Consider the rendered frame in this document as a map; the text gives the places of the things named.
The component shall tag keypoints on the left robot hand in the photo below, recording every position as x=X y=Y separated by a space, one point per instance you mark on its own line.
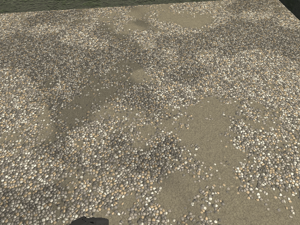
x=90 y=221

